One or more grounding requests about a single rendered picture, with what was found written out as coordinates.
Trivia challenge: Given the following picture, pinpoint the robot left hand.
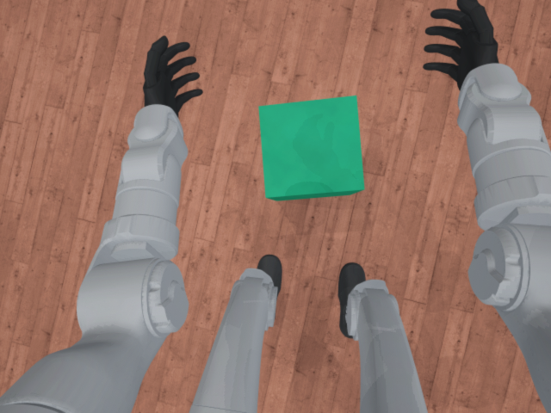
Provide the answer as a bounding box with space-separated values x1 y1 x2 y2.
143 36 203 117

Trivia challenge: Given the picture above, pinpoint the carton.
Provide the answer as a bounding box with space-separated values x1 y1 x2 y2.
258 96 364 201

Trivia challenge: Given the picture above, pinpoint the right robot thigh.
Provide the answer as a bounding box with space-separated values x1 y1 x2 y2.
347 288 428 413

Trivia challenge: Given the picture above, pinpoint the robot left upper arm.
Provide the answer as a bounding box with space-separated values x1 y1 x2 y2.
0 257 189 413

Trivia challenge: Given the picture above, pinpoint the robot left shin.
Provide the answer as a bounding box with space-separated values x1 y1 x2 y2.
230 268 273 297

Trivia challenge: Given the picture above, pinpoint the robot right forearm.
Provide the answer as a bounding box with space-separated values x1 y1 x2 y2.
457 63 551 231

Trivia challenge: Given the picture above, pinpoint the robot right upper arm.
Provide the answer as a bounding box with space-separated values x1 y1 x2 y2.
468 223 551 413

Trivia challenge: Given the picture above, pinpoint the robot right hand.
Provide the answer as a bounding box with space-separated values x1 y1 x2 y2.
423 0 499 90

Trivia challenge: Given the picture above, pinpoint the robot left forearm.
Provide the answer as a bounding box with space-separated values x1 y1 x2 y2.
77 104 188 329

